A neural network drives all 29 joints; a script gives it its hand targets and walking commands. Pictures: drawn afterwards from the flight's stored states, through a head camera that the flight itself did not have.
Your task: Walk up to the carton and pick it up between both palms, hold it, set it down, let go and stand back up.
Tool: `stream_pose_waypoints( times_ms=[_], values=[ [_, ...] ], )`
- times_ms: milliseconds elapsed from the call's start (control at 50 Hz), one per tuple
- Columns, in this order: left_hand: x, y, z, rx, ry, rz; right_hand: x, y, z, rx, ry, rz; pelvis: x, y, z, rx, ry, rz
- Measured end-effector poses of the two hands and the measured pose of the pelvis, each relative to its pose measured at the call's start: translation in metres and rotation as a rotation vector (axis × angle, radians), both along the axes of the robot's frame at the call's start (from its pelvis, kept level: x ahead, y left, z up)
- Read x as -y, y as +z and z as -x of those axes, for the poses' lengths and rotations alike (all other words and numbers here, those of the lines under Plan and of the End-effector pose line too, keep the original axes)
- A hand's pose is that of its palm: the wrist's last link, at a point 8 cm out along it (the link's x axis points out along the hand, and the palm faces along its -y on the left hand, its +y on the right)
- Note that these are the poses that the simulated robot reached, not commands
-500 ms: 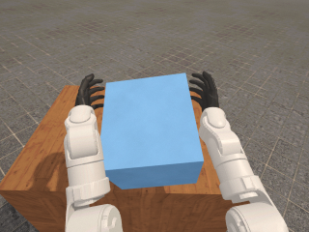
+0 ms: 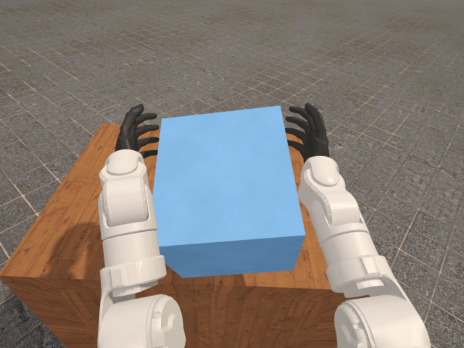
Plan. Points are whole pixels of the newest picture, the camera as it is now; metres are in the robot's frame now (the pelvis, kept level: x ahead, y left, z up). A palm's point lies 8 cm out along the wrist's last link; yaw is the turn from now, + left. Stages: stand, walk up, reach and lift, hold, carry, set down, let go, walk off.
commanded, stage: hold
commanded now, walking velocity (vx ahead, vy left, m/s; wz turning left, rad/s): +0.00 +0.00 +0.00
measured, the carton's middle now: (229, 196) +0.36 +0.00 +0.12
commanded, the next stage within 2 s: none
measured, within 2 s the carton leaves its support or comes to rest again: neither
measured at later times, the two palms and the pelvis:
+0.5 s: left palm (132, 155) +0.37 +0.16 +0.20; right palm (315, 155) +0.37 -0.14 +0.20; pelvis +0.01 +0.00 +0.00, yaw +0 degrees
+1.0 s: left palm (130, 155) +0.37 +0.16 +0.20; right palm (314, 154) +0.37 -0.13 +0.20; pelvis +0.00 +0.00 +0.00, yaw +0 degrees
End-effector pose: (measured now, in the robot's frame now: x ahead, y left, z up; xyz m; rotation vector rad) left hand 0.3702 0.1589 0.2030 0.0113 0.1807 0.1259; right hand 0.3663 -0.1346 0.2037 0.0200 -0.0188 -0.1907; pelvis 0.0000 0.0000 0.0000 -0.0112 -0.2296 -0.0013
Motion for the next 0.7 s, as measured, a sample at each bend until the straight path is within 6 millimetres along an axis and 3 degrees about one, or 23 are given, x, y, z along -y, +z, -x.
stream_pose_waypoints(
  times_ms=[700],
  values=[
    [0.0054,-0.0005,0.0014,0.006,-0.002,-0.011,0.0054,-0.0023,0.0018,0.009,-0.001,-0.005,0.0020,-0.0004,-0.0044,0.015,0.000,0.000]
  ],
)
